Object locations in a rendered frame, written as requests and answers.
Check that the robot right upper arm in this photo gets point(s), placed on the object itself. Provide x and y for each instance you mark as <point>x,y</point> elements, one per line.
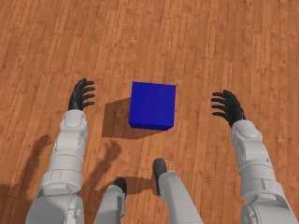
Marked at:
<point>257,213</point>

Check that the carton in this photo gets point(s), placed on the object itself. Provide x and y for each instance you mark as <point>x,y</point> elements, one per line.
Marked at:
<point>152,106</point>

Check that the left robot shin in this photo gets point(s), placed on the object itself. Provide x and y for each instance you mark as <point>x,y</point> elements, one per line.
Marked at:
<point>113,187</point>

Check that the robot right hand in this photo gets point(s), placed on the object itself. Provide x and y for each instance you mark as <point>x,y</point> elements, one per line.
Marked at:
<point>231,107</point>

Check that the robot left hand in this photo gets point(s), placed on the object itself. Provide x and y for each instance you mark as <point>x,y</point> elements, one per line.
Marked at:
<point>77,97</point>

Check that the left robot forearm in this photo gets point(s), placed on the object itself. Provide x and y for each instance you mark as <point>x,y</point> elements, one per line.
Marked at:
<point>64,171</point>

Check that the right robot forearm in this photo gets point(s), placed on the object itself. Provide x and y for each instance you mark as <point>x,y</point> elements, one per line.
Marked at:
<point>258,180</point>

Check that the right robot shin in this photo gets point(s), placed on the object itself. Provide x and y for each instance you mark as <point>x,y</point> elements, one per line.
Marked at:
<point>168,173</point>

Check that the robot shin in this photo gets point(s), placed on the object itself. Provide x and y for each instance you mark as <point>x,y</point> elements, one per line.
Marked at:
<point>168,173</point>
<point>113,187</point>

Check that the robot left upper arm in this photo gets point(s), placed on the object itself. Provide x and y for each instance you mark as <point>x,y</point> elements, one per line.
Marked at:
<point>57,209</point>

